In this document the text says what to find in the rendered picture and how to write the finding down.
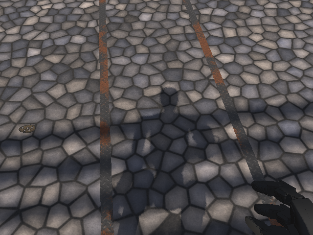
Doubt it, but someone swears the robot right hand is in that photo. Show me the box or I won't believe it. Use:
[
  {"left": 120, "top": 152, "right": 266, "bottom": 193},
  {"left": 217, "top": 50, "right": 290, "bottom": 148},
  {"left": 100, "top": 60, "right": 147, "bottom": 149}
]
[{"left": 245, "top": 180, "right": 313, "bottom": 235}]

